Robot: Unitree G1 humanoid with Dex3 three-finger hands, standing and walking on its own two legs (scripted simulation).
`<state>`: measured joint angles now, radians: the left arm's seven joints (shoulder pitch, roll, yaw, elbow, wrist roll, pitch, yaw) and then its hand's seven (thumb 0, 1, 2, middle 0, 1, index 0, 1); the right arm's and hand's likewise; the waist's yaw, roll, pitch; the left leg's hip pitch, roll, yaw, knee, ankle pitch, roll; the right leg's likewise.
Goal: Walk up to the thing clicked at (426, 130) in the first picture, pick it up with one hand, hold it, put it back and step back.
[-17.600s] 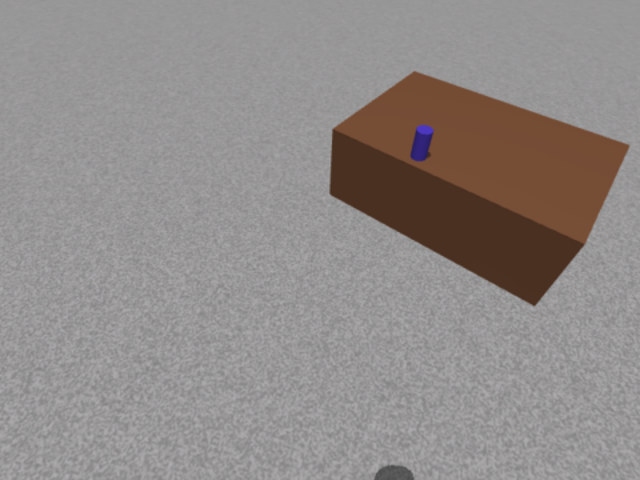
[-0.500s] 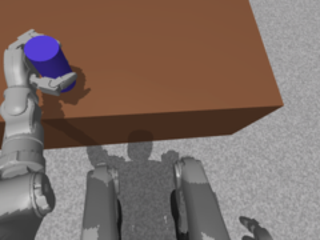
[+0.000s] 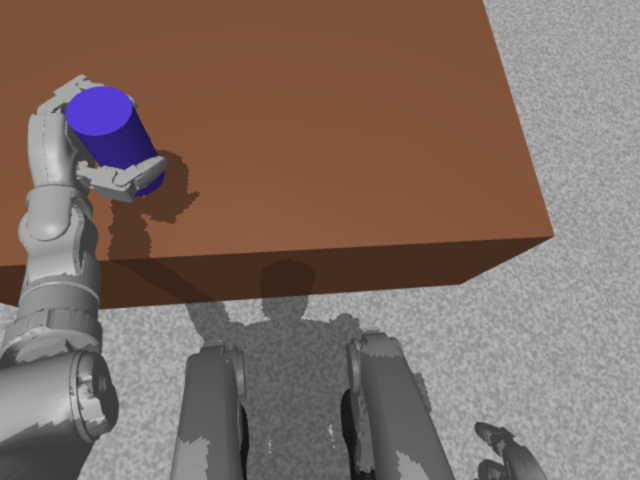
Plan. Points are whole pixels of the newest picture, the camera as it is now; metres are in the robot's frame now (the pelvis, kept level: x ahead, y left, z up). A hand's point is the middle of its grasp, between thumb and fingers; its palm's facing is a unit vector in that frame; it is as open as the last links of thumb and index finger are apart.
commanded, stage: settle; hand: left
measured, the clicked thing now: (121, 146) +0.50 +0.20 +0.02
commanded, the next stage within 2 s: lift in 0.22 s
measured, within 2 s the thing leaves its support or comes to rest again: neither
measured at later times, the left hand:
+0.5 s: hand (109, 141) +0.49 +0.21 +0.04, palm faces +0.09 -0.99 -0.06, open 9.2 cm
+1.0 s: hand (50, 124) +0.43 +0.20 +0.15, palm faces +0.10 -0.99 -0.04, open 9.3 cm
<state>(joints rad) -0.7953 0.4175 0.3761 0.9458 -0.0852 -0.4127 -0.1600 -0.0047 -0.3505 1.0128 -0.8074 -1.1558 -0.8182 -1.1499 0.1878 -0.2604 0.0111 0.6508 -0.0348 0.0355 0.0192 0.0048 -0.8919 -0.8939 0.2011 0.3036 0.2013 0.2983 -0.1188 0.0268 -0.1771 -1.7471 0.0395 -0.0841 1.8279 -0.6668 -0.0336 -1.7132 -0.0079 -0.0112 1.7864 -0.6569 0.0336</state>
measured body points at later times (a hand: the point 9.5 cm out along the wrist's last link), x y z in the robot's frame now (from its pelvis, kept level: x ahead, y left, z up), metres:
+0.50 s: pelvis +0.01 +0.00 +0.03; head +0.18 +0.03 +0.44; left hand +0.48 +0.26 +0.04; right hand +0.09 -0.26 -0.10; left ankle +0.06 +0.14 -0.48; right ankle +0.07 -0.14 -0.48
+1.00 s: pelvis +0.02 +0.00 +0.11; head +0.14 +0.03 +0.55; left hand +0.42 +0.25 +0.15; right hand +0.14 -0.25 -0.01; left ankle +0.06 +0.14 -0.48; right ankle +0.07 -0.14 -0.48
